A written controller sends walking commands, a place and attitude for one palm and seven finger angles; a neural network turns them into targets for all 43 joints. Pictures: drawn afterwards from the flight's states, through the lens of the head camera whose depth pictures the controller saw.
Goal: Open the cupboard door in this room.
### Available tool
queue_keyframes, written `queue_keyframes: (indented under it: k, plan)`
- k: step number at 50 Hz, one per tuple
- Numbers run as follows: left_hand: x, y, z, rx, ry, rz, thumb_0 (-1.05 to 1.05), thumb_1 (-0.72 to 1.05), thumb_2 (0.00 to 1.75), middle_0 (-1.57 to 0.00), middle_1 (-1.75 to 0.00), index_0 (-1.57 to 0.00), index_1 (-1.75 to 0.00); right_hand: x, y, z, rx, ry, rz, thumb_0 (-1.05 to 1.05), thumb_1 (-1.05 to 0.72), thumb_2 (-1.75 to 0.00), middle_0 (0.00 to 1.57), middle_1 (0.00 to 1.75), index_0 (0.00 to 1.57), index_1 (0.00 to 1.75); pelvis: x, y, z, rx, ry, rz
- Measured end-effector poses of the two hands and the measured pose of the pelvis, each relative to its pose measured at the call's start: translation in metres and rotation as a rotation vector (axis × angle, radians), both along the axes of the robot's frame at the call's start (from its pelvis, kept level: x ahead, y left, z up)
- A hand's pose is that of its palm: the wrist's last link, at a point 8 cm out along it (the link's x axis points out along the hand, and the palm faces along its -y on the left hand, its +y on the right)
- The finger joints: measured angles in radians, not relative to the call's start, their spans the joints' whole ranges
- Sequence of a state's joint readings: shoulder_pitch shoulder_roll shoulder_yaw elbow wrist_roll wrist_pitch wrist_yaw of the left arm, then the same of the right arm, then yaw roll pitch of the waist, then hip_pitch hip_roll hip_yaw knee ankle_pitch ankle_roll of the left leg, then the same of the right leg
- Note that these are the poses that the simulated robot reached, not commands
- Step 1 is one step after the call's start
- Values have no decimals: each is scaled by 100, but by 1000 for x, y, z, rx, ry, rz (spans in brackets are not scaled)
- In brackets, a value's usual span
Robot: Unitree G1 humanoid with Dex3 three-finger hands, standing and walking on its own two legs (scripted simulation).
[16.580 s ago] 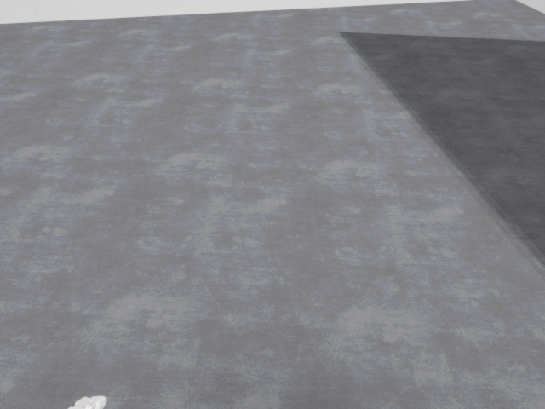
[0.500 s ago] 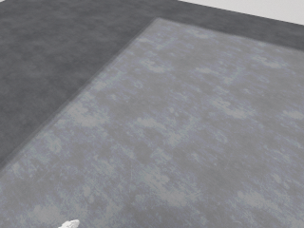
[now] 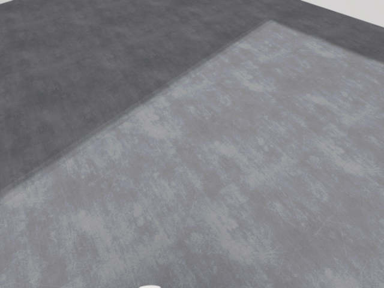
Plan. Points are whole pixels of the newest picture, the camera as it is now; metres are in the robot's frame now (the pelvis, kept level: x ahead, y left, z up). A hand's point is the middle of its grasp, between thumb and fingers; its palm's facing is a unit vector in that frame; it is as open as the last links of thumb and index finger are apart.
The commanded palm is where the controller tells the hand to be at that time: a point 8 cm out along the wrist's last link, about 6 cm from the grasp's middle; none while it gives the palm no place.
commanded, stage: turn or walk to find it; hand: left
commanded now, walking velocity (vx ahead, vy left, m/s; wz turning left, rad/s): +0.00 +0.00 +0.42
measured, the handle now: out of the picture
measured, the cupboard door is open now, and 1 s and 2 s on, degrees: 0 0 0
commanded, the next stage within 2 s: none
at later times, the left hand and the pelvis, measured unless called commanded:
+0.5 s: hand out of the picture +0.04 +0.19 -0.15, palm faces +0.20 -0.93 -0.29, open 7.4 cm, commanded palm none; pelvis -0.01 -0.02 +0.00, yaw +11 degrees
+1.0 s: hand out of the picture -0.11 +0.20 -0.18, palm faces +0.45 -0.85 -0.26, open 7.4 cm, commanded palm none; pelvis -0.04 +0.00 -0.01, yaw +24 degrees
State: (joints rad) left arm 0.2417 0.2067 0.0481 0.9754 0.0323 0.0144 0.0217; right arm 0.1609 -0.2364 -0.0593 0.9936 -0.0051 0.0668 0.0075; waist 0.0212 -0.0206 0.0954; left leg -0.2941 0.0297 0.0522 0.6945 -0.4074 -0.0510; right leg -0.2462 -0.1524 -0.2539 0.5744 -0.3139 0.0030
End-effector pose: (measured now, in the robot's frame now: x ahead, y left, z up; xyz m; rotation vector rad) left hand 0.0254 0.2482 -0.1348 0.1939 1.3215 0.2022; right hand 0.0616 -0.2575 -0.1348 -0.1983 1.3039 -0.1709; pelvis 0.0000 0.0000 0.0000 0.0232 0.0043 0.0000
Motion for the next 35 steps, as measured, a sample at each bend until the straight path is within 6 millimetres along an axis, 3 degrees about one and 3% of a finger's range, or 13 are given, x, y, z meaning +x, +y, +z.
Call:
queue_keyframes:
  k: [3, 6, 13, 18, 23, 29, 35]
  plan:
    - [-20, 22, -15, -4, 34, 54, 0, 90, 90, -20, -30, -20, -30, 27, 16, 2, -23, -75, 59, 1, -91, -90, 19, 30, 20, 30, -2, 13, -9, -10, 0, 24]
    - [-31, 35, -14, 3, 68, 88, 0, 91, 90, -20, -30, -20, -30, 43, 31, 13, -30, -121, 99, 1, -91, -90, 20, 30, 20, 30, -4, 18, -4, -17, -7, 42]
    - [-21, 40, 3, 7, -14, 118, 1, 91, 90, -20, -30, -20, -30, 54, 48, 20, 1, -141, 154, 1, -91, -90, 20, 30, 21, 30, -7, 19, 7, -27, -4, 93]
    - [-4, 26, 11, 22, -81, 118, 1, 91, 90, -20, -30, -20, -30, 46, 40, 10, 33, -118, 161, 1, -90, -90, 20, 30, 21, 30, -10, 7, 6, -18, -3, 132]
    - [6, 1, 16, 55, -154, 118, 0, 91, 90, -20, -30, -20, -30, 36, 16, -14, 68, -72, 158, 1, -90, -90, 20, 30, 21, 30, -11, -16, -5, 2, 1, 172]
    - [-21, -28, 26, 59, -140, 176, 0, 90, 90, -20, -30, -20, -30, 28, -9, -17, 65, 4, 188, 1, -91, -90, 20, 30, 21, 30, -15, -31, 2, 16, -11, 238]
    - [-54, -44, 24, 37, -84, 248, 0, 90, 90, -20, -30, -20, -30, 26, -17, -11, 45, 61, 238, 1, -91, -90, 20, 30, 20, 30, -16, -37, 7, 22, -5, 298]
